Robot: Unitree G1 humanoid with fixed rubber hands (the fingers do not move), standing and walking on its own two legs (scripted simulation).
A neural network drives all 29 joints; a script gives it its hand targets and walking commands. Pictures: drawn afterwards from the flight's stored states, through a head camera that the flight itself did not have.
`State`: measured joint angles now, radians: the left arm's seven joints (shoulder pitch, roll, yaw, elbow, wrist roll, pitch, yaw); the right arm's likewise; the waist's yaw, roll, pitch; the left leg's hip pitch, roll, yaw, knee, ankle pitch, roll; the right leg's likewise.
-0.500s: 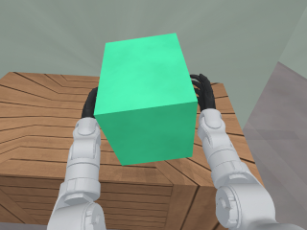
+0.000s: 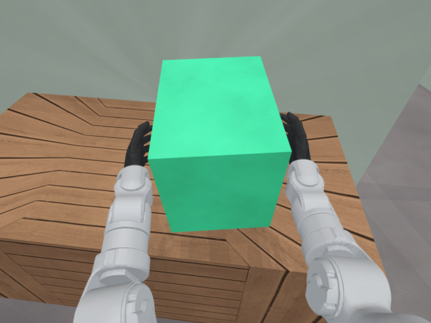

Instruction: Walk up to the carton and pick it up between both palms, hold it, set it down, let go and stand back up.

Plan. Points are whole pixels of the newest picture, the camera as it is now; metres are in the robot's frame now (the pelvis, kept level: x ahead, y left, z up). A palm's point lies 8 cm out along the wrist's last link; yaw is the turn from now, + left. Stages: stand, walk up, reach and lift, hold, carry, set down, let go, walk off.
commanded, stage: set down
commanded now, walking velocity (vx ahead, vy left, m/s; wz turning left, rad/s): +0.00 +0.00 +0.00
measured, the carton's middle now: (216, 143) +0.47 +0.05 +0.10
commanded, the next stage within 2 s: none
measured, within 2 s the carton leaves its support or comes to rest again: neither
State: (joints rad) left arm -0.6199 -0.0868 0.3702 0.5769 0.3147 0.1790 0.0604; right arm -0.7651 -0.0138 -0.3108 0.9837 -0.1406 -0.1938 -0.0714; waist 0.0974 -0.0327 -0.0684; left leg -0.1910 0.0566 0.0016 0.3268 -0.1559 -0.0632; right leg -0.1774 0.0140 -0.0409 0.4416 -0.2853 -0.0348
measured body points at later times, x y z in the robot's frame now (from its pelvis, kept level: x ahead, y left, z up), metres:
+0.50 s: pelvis +0.02 +0.00 +0.00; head +0.06 +0.00 +0.45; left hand +0.38 +0.21 +0.07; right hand +0.45 -0.09 +0.08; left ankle +0.01 +0.17 -0.74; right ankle -0.03 -0.08 -0.74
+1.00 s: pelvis +0.01 -0.01 +0.00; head +0.08 -0.01 +0.44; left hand +0.38 +0.19 +0.03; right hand +0.47 -0.10 +0.05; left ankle +0.01 +0.17 -0.74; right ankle -0.03 -0.08 -0.74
